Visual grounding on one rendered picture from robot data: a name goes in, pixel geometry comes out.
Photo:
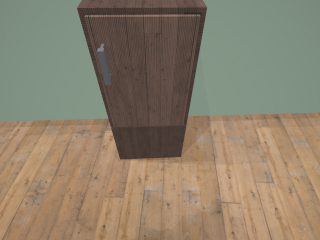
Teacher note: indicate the cupboard door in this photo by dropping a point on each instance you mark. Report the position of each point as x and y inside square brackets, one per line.
[150, 58]

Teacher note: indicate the handle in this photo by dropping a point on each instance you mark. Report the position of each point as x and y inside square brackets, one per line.
[104, 64]

